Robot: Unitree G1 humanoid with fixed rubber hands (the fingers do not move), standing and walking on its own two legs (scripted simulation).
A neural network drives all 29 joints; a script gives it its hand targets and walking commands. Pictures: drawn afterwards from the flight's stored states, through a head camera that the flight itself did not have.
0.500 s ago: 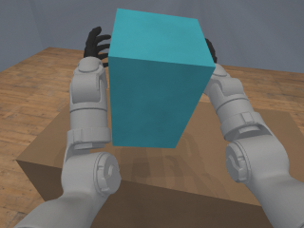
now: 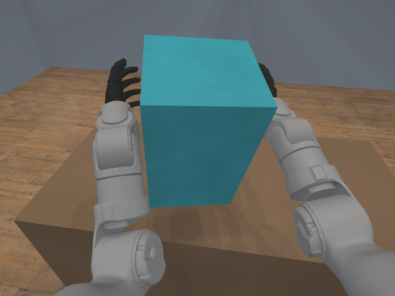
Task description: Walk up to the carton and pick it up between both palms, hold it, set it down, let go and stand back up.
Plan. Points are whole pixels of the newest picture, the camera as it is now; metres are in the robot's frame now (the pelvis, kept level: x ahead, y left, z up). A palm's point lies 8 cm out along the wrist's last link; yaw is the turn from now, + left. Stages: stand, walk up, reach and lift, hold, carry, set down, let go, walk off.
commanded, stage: set down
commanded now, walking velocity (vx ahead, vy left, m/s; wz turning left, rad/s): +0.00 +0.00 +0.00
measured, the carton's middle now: (193, 132) +0.36 -0.04 +0.21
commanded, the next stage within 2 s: none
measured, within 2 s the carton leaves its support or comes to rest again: neither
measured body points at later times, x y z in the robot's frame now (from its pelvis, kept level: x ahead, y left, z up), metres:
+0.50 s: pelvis -0.01 -0.02 +0.00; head -0.07 +0.00 +0.45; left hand +0.38 +0.07 +0.25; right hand +0.38 -0.21 +0.22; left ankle -0.02 +0.13 -0.74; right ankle +0.01 -0.11 -0.74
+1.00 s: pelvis -0.02 -0.04 +0.00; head -0.05 -0.03 +0.45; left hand +0.38 +0.05 +0.21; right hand +0.38 -0.22 +0.18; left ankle -0.02 +0.13 -0.74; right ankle +0.01 -0.11 -0.74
